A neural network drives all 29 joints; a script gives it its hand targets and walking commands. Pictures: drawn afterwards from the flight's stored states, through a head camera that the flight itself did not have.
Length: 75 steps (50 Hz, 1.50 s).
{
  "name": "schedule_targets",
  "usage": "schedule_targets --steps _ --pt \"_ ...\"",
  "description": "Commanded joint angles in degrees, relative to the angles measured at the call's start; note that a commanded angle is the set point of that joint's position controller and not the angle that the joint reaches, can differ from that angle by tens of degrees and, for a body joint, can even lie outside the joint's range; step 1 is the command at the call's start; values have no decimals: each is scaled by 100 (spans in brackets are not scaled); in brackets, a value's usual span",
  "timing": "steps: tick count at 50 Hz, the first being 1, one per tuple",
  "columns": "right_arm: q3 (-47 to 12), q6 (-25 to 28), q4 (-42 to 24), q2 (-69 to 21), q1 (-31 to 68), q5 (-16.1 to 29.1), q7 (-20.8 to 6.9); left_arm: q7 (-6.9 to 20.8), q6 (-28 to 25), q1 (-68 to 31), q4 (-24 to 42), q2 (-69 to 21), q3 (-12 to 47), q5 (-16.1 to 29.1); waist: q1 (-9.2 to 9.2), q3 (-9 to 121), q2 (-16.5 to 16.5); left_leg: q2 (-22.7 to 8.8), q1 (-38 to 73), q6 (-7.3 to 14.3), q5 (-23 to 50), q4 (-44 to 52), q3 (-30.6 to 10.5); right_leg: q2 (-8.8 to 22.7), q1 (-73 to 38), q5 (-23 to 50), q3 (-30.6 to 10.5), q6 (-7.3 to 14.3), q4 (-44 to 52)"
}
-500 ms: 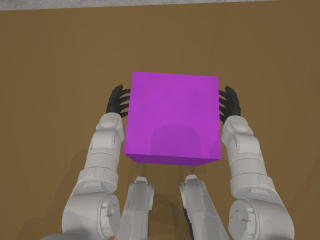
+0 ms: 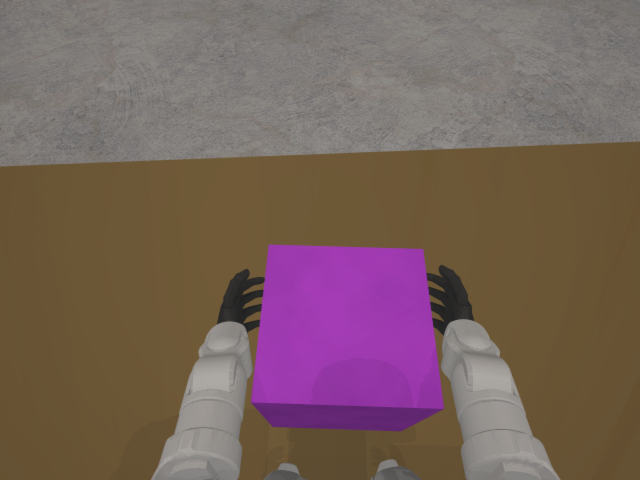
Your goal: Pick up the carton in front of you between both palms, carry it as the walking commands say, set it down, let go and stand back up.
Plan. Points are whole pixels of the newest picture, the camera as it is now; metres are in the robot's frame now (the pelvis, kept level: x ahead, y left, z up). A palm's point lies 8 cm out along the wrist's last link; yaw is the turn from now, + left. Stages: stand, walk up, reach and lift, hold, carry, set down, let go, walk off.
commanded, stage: reach and lift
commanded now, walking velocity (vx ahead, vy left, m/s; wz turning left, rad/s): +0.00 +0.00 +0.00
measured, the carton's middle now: (340, 346) +0.32 -0.01 -0.10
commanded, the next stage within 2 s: hold in 1.34 s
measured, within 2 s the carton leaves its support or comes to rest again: neither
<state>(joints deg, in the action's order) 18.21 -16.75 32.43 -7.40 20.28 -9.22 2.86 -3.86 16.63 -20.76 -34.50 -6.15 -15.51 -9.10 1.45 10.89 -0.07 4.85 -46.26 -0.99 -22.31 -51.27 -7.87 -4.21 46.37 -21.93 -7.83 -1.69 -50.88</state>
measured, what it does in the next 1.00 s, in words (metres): rises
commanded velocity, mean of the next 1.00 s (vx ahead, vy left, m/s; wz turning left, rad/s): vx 0.00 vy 0.00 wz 0.00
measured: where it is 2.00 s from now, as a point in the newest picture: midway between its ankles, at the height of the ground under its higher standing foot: outside the picture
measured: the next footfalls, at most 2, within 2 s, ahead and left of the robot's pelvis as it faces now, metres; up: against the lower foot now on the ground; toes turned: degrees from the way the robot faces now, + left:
none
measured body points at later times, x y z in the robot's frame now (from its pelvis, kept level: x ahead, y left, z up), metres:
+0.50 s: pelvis +0.00 -0.01 +0.05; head -0.03 -0.01 +0.50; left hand +0.31 +0.15 +0.06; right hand +0.31 -0.16 +0.07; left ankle +0.02 +0.13 -0.69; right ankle +0.02 -0.13 -0.69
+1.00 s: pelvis +0.01 +0.00 +0.06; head -0.02 +0.00 +0.50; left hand +0.31 +0.15 +0.07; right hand +0.32 -0.16 +0.08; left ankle +0.02 +0.13 -0.69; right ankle +0.02 -0.13 -0.69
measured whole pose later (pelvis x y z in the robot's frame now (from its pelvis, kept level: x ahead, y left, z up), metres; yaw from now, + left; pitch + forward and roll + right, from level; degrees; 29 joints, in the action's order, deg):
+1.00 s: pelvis +0.01 +0.00 +0.06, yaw +0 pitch -4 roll +0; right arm 15.5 -36.7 19.7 -9.2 17.0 -16.3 -0.2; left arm -0.3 37.1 -16.0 -19.5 -8.9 -14.7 -16.2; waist 0.2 0.6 0.1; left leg 2.5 -7.6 -0.6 -12.4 -23.7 -7.9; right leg -2.5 8.1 -12.1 -8.2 -0.7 -23.9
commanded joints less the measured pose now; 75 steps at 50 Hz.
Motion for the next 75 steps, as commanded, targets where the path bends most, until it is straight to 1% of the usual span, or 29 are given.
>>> schedule_targets --steps 1,6,12,15,19,21,23,27,31,39,50,56,66,68,71,73,75 --pt "-3492 -162 72 -5799 2525 620 -1384 1363 27 -2788 320 -5919 3369 715 -19 2449 -40 200 2106 21 2109 1093 233 -258 -2131 2116 334 64 987" --pt "-3666 -540 -236 -5829 2135 682 -1450 1455 425 -2413 666 -5943 3543 804 -70 1937 -33 125 2862 12 2463 1727 221 -179 -2907 2463 292 64 1628" --pt "-3918 -1144 -817 -5803 1883 804 -1517 1567 1071 -2134 1277 -5939 3764 903 -105 1243 -26 43 3589 -1 2595 2429 233 -118 -3701 2617 280 46 2344" --pt "-3815 -1438 -944 -5776 1784 771 -1554 1607 1384 -2066 1457 -5790 3659 851 -102 762 -6 38 3716 -4 2319 2703 250 -111 -3898 2408 259 50 2625" --pt "-3443 -1701 -813 -5673 1900 589 -1619 1690 1644 -2180 1310 -5668 3257 691 -124 68 27 25 3676 40 1537 2925 307 -81 -3814 1627 303 92 2860" --pt "-3213 -1734 -647 -5663 2099 496 -1665 1744 1680 -2384 1141 -5635 3035 592 -124 -125 41 9 3598 68 1161 2950 345 -56 -3729 1254 334 108 2881" --pt "-3191 -1715 -641 -5744 2391 499 -1702 1794 1660 -2684 1141 -5701 3024 602 -118 -67 40 -3 3597 84 993 2921 369 -37 -3726 1082 349 121 2865" --pt "-3298 -1678 -730 -5918 2831 579 -1745 1847 1613 -3134 1257 -5842 3104 667 -126 328 33 1 3678 92 1058 2838 387 -31 -3869 1149 355 106 2784" --pt "-3344 -1683 -749 -5945 2973 603 -1753 1857 1616 -3240 1247 -5886 3125 665 -135 474 25 7 3731 83 1040 2852 409 -36 -3947 1133 369 87 2781" --pt "-3297 -1764 -799 -5820 2767 555 -1739 1831 1708 -3038 1296 -5812 3096 626 -125 479 -5 12 3955 41 1372 2989 418 -67 -4083 1462 393 76 2891" --pt "-3475 -1911 -1267 -5699 2253 676 -1718 1779 1868 -2509 1779 -5725 3279 751 -129 534 -15 49 4296 -6 2133 3100 371 -123 -4366 2202 383 42 3000" --pt "-3561 -1997 -1499 -5651 2027 735 -1696 1757 1959 -2299 2009 -5682 3378 829 -121 500 -9 66 4418 -23 2409 3145 347 -138 -4479 2451 360 31 3057" --pt "-3624 -2133 -1697 -5621 1981 787 -1687 1754 2093 -2270 2226 -5634 3456 892 -124 383 2 75 4454 -14 2375 3189 331 -136 -4536 2429 342 28 3109" --pt "-3750 -2165 -1837 -5656 2022 857 -1685 1755 2122 -2310 2364 -5661 3580 969 -120 458 -2 76 4510 -17 2428 3194 324 -139 -4590 2489 339 25 3122" --pt "-4024 -2296 -2208 -5675 2020 1025 -1657 1733 2246 -2320 2738 -5657 3850 1142 -120 658 4 74 4659 -24 2686 3221 294 -140 -4771 2776 315 9 3159" --pt "-3953 -2427 -2210 -5552 1927 991 -1626 1702 2379 -2233 2745 -5540 3778 1091 -126 461 14 66 4621 -21 2544 3285 307 -132 -4756 2637 312 10 3215" --pt "-3738 -2524 -2035 -5408 1875 869 -1616 1688 2482 -2176 2568 -5399 3569 953 -128 80 17 56 4488 -11 2131 3363 345 -118 -4618 2211 335 26 3285"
